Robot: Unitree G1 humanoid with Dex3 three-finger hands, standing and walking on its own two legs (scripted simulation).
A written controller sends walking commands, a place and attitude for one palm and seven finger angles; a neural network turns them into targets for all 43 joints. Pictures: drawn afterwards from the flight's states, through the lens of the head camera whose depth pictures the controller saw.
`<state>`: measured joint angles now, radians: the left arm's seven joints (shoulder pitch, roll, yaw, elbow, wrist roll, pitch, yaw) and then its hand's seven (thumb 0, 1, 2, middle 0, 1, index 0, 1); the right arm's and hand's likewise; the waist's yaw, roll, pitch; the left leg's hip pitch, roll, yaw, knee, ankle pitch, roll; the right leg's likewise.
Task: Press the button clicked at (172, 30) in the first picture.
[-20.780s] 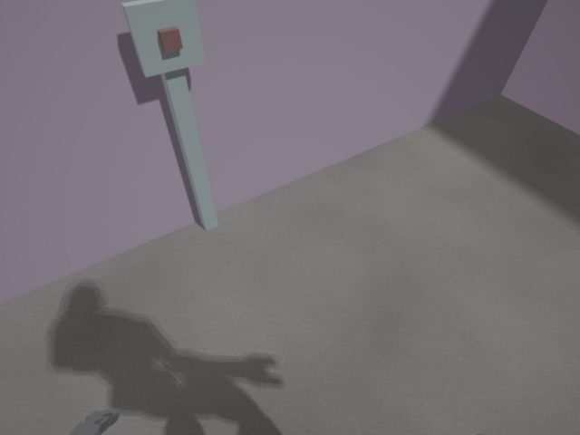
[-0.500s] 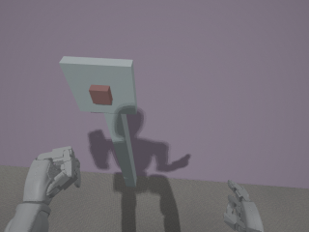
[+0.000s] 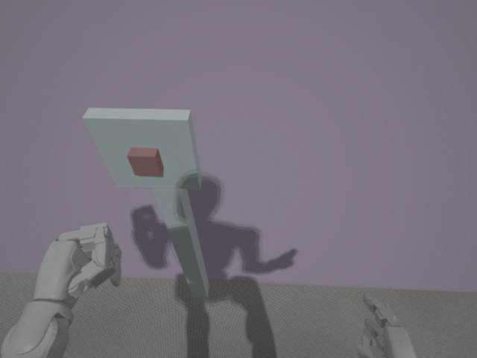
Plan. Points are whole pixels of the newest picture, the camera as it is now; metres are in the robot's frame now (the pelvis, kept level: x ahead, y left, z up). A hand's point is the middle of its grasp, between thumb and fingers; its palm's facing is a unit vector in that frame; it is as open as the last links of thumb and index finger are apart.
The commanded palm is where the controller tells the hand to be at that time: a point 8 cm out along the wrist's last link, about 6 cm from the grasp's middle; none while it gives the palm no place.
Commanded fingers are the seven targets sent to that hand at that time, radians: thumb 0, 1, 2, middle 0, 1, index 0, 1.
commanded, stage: raise the hand and make a fist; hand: left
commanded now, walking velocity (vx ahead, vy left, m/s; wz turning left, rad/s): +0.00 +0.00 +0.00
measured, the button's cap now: (146, 160) +0.43 +0.21 +0.10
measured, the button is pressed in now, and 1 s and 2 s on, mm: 0 0 0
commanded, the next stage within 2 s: aim a knuckle at the button in 0.16 s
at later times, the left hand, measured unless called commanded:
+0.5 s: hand (112, 260) +0.24 +0.21 +0.08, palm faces +0.05 -1.00 -0.04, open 3.1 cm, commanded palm +0.21 +0.26 +0.09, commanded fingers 0.00 0.90 0.90 -1.30 -1.50 -1.30 -1.50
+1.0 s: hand (136, 235) +0.29 +0.19 +0.07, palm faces +0.04 -1.00 -0.03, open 3.1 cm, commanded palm +0.27 +0.24 +0.08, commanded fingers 0.00 0.90 0.90 -1.30 -1.50 -1.30 -1.50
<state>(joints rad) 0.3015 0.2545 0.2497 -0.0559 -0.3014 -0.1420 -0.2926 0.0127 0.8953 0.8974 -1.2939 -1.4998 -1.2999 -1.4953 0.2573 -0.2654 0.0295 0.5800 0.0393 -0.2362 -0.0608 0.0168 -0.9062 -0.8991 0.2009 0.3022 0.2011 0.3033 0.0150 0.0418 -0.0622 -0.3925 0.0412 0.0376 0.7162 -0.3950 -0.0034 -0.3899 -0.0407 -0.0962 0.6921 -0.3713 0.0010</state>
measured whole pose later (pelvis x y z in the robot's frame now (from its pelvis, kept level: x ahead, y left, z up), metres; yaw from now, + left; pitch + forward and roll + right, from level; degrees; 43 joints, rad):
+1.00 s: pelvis -0.01 +0.00 +0.00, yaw +0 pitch +5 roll +0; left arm -0.01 0.22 0.21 0.24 -0.23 -0.24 -0.21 0.01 0.89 0.90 -1.30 -1.50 -1.30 -1.50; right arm 0.24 -0.25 0.03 0.63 0.03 -0.21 -0.06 0.02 -0.91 -0.90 0.20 0.30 0.20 0.30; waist 0.01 0.03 -0.03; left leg -0.44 0.03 0.05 0.72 -0.37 0.00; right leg -0.45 -0.05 -0.08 0.71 -0.36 0.00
